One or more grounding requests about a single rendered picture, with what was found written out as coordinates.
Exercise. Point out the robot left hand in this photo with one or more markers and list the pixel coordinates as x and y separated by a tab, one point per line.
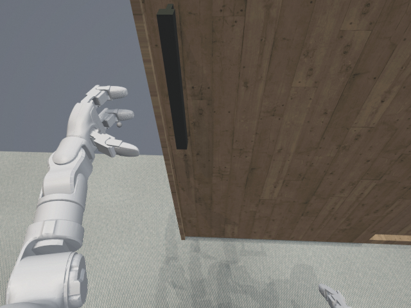
84	120

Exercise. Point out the robot left upper arm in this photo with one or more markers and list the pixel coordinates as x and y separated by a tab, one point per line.
57	280

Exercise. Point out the robot left forearm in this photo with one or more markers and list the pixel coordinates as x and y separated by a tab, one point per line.
57	225

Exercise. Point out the wardrobe door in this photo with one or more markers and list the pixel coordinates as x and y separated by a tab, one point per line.
400	225
298	116

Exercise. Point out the handle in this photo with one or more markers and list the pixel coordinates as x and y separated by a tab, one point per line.
170	52

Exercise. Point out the robot right hand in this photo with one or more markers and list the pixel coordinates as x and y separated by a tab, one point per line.
334	298

